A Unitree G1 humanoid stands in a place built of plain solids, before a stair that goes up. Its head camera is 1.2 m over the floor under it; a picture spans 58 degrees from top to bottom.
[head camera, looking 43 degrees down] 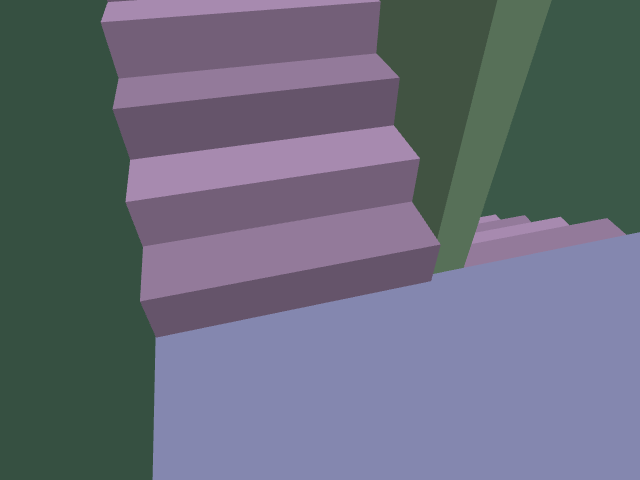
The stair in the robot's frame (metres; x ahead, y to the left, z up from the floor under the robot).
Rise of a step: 0.19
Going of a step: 0.25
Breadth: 0.98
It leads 15 degrees to the left of straight ahead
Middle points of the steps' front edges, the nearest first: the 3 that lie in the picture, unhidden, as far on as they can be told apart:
0.94 0.06 0.19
1.18 0.13 0.38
1.42 0.19 0.57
